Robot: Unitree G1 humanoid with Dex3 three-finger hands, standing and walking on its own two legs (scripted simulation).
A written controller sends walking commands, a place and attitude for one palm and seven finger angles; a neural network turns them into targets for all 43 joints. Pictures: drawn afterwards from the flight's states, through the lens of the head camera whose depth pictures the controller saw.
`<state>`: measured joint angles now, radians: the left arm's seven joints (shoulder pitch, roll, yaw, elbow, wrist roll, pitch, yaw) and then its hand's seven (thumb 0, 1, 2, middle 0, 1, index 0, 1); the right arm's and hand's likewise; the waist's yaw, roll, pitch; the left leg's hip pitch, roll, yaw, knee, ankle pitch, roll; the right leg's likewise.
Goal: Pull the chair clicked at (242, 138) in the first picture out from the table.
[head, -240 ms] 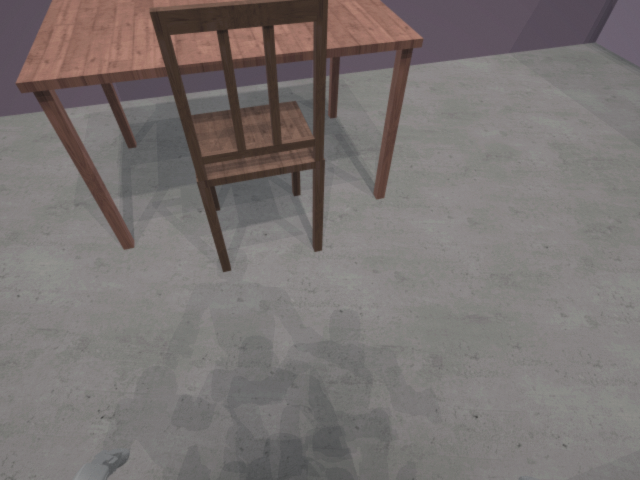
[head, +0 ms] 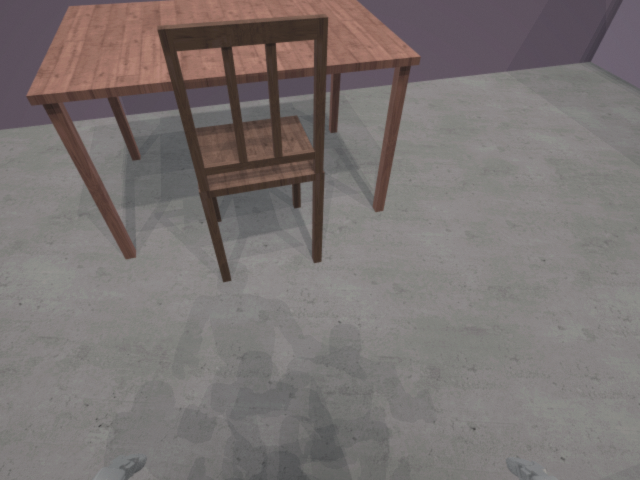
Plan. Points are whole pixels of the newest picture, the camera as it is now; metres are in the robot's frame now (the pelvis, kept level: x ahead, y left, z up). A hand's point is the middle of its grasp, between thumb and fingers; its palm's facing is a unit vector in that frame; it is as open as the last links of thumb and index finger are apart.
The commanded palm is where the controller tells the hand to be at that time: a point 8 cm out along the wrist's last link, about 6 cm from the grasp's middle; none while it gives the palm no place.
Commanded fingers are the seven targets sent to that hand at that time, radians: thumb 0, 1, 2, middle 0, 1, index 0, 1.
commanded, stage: stand and wait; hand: left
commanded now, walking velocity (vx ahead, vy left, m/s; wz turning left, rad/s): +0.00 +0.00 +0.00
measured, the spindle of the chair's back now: (235, 109) +1.01 +0.29 -0.05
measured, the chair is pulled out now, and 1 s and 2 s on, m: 0.00 0.00 0.00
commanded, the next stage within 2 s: look at it before walking up in 0.66 s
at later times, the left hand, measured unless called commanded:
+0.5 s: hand out of the picture +0.04 +0.23 -0.15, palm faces -0.03 -0.94 -0.34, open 7.4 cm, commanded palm none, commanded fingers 0.00 0.90 0.90 -0.20 -0.30 -0.20 -0.30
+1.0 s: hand out of the picture +0.04 +0.23 -0.15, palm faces -0.03 -0.94 -0.33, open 7.4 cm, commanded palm none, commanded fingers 0.00 0.90 0.90 -0.20 -0.30 -0.20 -0.30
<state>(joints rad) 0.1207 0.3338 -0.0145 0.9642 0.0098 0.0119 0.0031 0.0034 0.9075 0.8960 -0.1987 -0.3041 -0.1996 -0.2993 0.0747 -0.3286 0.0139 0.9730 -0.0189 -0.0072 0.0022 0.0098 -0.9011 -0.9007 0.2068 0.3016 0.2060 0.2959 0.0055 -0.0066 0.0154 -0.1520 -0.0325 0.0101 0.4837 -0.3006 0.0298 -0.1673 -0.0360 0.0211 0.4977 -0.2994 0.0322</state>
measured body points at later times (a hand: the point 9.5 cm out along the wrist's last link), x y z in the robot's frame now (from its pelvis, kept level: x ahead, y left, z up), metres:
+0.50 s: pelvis -0.03 -0.01 +0.01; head -0.03 -0.02 +0.46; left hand +0.05 +0.28 -0.13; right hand +0.04 -0.31 -0.13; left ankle -0.02 +0.10 -0.74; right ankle -0.02 -0.14 -0.74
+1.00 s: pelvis -0.03 -0.02 +0.01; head -0.03 -0.02 +0.46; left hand +0.04 +0.27 -0.13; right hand +0.03 -0.31 -0.13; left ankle -0.02 +0.10 -0.74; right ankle -0.02 -0.14 -0.74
